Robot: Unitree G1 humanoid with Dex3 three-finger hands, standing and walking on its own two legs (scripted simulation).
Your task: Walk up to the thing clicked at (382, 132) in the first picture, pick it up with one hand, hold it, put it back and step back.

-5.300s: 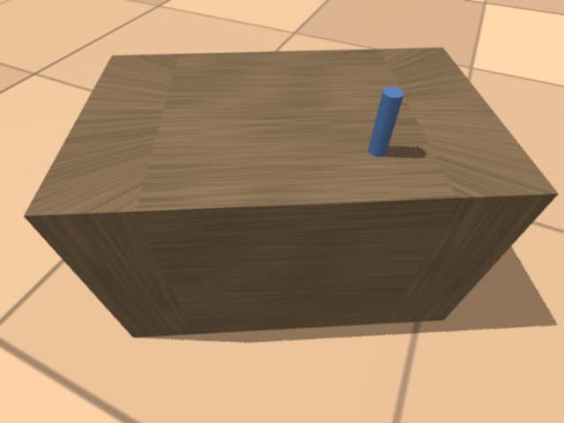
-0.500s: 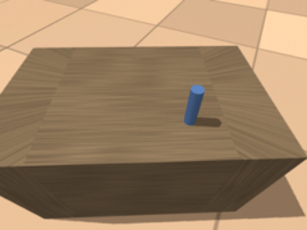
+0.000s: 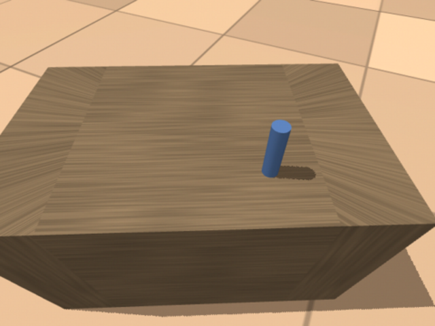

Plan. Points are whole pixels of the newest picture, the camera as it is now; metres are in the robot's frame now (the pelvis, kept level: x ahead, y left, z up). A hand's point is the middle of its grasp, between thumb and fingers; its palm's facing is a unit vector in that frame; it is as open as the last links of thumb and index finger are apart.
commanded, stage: stand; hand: right
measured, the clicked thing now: (275, 150) +0.50 -0.13 +0.00
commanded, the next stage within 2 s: rise first in 0.08 s
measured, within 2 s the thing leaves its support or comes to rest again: neither
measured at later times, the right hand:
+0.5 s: hand (349, 309) +0.17 -0.25 -0.11, palm faces +0.19 +0.93 -0.32, open 13.1 cm
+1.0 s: hand (367, 289) +0.18 -0.24 -0.01, palm faces +0.26 +0.91 -0.33, open 17.5 cm
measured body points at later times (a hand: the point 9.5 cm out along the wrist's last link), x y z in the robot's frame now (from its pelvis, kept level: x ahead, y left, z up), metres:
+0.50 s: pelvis +0.00 +0.00 -0.01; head +0.03 +0.01 +0.44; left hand +0.16 +0.28 -0.11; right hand +0.16 -0.29 -0.09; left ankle +0.01 +0.13 -0.75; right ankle -0.03 -0.13 -0.75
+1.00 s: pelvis +0.01 +0.00 -0.01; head +0.01 +0.01 +0.44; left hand +0.17 +0.25 -0.10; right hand +0.17 -0.29 +0.01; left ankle +0.01 +0.13 -0.75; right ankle -0.03 -0.13 -0.75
